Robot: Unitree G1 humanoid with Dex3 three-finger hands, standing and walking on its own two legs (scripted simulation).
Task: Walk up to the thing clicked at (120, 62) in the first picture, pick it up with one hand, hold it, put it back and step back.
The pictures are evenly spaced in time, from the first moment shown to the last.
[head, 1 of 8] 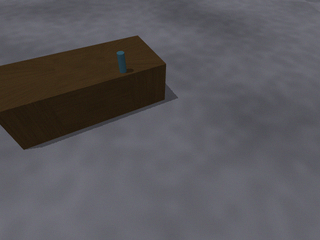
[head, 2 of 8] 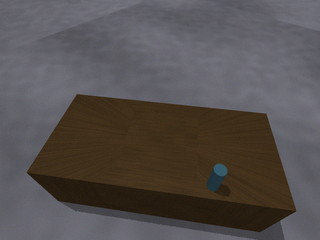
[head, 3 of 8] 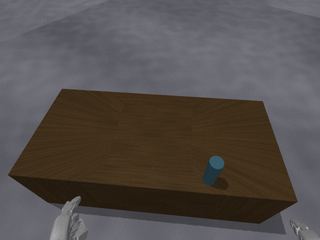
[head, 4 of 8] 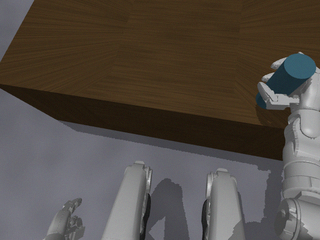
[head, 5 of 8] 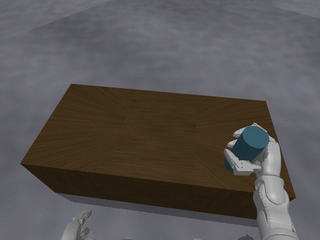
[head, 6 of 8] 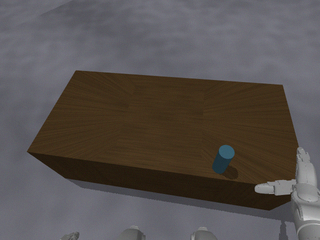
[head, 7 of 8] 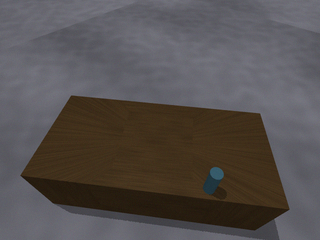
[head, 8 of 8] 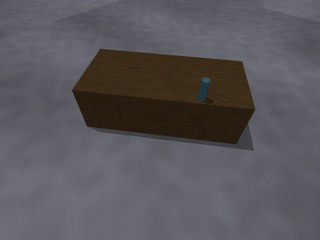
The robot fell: no
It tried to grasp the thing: yes
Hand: right
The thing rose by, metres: 0.33
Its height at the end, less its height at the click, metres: +0.00
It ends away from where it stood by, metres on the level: 0.01
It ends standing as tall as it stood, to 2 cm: yes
